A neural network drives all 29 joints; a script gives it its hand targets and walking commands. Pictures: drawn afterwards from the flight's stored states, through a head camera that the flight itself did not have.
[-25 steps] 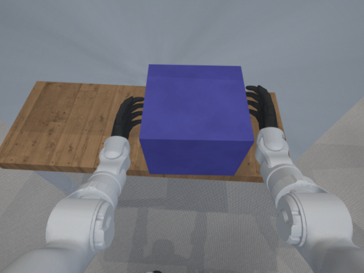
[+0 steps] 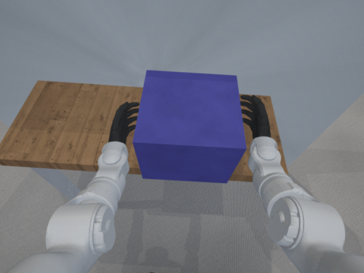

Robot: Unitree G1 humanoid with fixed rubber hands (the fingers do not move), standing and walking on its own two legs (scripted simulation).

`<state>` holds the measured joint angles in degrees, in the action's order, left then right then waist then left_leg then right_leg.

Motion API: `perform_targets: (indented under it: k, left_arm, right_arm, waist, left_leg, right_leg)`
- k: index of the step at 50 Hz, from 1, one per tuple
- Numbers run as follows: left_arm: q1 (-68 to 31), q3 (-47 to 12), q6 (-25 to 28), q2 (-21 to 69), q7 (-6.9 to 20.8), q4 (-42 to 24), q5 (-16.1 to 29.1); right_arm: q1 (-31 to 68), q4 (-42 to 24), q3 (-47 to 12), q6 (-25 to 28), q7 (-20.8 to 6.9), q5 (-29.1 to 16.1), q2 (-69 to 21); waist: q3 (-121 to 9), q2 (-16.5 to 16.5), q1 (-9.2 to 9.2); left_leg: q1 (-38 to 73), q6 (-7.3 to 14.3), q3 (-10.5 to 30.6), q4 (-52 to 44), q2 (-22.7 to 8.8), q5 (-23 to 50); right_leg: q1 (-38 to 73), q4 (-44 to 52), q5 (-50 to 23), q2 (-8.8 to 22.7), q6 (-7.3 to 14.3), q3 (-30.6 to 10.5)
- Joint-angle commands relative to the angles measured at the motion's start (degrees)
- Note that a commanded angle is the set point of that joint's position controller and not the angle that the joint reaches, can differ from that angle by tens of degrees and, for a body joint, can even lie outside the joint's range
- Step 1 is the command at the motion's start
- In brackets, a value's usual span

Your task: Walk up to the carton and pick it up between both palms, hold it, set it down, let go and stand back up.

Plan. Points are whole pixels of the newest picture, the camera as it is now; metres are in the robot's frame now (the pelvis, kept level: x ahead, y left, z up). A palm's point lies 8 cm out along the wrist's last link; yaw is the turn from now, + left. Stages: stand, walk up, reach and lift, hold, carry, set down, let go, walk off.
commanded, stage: reach and lift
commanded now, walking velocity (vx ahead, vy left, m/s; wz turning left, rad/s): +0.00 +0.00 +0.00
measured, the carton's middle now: (188, 128) +0.46 +0.03 -0.01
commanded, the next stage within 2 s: none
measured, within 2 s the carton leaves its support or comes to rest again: leaves its support in 0.46 s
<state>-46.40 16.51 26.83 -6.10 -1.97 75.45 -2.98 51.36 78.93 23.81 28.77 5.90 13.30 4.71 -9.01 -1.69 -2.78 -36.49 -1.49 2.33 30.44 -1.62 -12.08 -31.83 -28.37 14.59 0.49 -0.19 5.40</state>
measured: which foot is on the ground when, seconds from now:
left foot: down 0.00-1.00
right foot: down 0.00-1.00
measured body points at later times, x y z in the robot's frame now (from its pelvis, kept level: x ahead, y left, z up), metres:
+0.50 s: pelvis -0.01 +0.01 +0.00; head +0.04 +0.03 +0.45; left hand +0.39 +0.20 +0.03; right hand +0.41 -0.12 +0.05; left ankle +0.01 +0.13 -0.73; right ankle -0.03 -0.11 -0.73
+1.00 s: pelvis -0.05 +0.01 +0.01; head -0.05 +0.03 +0.46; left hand +0.37 +0.18 +0.10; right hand +0.37 -0.14 +0.10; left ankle +0.01 +0.13 -0.73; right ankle -0.03 -0.11 -0.73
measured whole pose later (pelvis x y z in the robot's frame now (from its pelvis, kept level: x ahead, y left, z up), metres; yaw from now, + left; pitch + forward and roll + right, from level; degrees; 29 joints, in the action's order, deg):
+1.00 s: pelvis -0.05 +0.01 +0.01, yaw +0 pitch +10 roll -2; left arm -47.0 15.0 15.1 -4.4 -6.2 70.8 -3.0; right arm 46.3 69.5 21.7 12.2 8.2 12.2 2.8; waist -11.9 -1.8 -1.3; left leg -30.2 -1.0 2.3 26.8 -1.6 -7.2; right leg -25.5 -24.5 9.5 0.3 -0.1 5.4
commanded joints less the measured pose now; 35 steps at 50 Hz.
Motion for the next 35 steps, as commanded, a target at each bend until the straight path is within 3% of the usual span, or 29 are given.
perform_targets:
  k: [1,4,12,19,24,35]
  left_arm:
    - [-32.70,-6.47,2.69,29.16,5.27,-9.99,-10.78]
    - [-30.15,-8.21,2.88,30.94,5.24,-11.26,-10.33]
    - [-29.00,-13.84,2.85,35.21,5.53,-13.65,-7.84]
    - [-30.97,-19.05,2.63,38.21,4.86,-15.78,-5.52]
    - [-31.49,-21.57,1.46,40.13,4.52,-14.82,-3.92]
    - [-38.83,-22.93,-3.39,41.76,3.47,-15.16,-1.88]
  right_arm:
    - [18.91,-2.17,-8.41,-0.35,-8.56,11.47,-36.61]
    - [16.26,-3.75,-10.98,-0.24,-7.99,10.94,-38.39]
    - [14.57,-5.39,-14.90,0.34,-7.52,9.79,-40.22]
    - [14.73,-6.49,-18.34,0.41,-7.92,8.27,-39.82]
    - [15.66,-7.39,-20.25,-1.01,-8.37,6.53,-39.21]
    - [25.61,-16.58,-23.81,-8.28,-9.40,2.44,-38.40]
  waist:
    - [-30.91,3.51,1.77]
    - [-33.26,3.46,1.77]
    - [-35.98,4.96,2.53]
    - [-37.93,6.59,3.13]
    - [-36.40,6.09,3.73]
    - [-29.91,2.66,5.14]
  left_leg:
    - [16.97,-1.94,-8.57,-3.67,0.64,28.90]
    - [18.13,-2.19,-8.27,-3.34,0.83,31.93]
    - [20.28,-3.20,-6.88,-3.00,0.79,37.50]
    - [23.96,-4.32,-5.51,-2.25,0.41,39.80]
    - [25.93,-4.51,-4.33,-2.90,0.33,35.39]
    - [22.26,-2.17,-3.41,-8.59,1.59,8.16]
  right_leg:
    - [22.34,3.26,-30.55,-1.11,-0.84,-1.57]
    - [24.20,3.05,-35.88,-1.17,-1.08,-1.87]
    - [25.54,3.25,-41.78,-1.59,-1.06,-1.73]
    - [21.26,4.95,-37.02,-2.87,-0.39,-0.71]
    - [18.19,6.77,-29.88,-3.41,0.16,-0.34]
    - [16.59,9.92,-10.54,-2.35,0.37,-0.91]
